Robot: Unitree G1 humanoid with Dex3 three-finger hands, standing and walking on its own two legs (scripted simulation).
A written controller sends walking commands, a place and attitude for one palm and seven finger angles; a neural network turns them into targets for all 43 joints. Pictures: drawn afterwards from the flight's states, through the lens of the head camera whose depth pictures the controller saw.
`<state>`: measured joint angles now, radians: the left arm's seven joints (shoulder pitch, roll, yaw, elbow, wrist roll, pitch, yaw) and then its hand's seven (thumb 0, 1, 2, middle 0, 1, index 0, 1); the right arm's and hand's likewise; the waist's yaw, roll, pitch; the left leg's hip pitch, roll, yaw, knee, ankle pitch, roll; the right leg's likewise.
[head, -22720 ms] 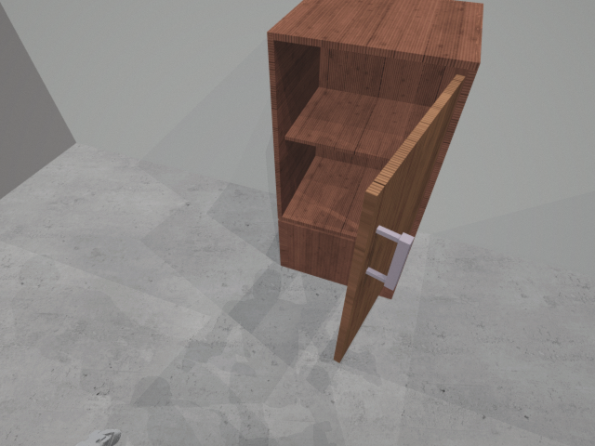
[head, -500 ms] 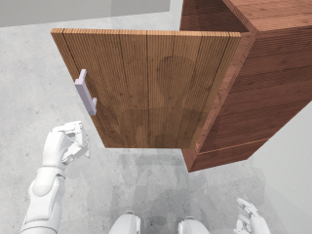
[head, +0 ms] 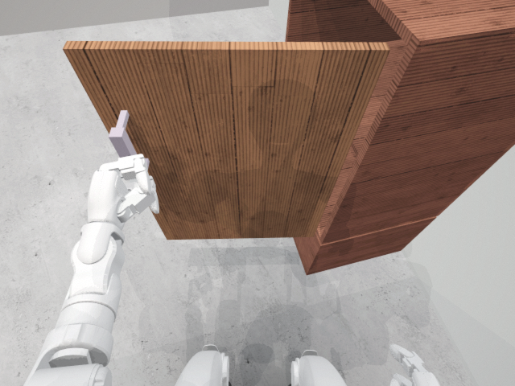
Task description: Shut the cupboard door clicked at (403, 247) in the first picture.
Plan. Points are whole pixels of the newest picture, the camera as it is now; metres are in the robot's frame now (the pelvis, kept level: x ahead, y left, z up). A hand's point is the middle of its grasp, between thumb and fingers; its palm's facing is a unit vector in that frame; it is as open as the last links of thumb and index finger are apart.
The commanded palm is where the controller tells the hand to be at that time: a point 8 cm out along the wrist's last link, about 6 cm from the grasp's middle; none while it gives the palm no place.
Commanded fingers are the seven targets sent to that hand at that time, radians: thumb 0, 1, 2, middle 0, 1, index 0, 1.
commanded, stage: bring the fist close to the handle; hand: left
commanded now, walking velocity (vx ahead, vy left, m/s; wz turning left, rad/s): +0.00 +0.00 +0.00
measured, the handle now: (133, 151) +0.48 +0.22 +0.05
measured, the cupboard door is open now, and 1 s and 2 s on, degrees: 77 70 59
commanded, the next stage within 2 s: push the door shut along its arc in 0.34 s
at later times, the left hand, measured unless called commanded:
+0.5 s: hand (156, 194) +0.39 +0.17 +0.05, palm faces +0.02 -1.00 -0.03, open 3.1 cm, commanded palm +0.37 +0.22 +0.05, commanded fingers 0.00 0.90 0.90 -1.30 -1.50 -1.30 -1.50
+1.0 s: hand (159, 163) +0.45 +0.17 +0.06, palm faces -0.10 -0.99 -0.05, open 3.1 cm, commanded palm +0.44 +0.21 +0.05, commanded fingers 0.00 0.90 0.90 -1.30 -1.50 -1.30 -1.50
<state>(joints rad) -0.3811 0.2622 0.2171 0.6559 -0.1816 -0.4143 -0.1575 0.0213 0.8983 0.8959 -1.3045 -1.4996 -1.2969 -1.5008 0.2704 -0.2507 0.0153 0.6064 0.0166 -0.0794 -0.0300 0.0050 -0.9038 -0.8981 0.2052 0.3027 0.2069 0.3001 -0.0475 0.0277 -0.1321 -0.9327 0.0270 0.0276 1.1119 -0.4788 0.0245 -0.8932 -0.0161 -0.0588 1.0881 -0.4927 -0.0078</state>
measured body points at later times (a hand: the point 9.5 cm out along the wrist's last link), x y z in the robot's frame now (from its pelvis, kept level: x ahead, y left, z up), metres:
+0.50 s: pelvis +0.00 +0.00 +0.00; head +0.08 +0.00 +0.44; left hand +0.38 +0.22 +0.06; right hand +0.11 -0.26 -0.11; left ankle +0.03 +0.10 -0.66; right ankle +0.02 -0.12 -0.66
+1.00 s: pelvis -0.01 +0.00 -0.01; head +0.10 +0.00 +0.42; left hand +0.45 +0.23 +0.06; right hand +0.06 -0.28 -0.13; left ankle +0.03 +0.10 -0.66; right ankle +0.02 -0.12 -0.66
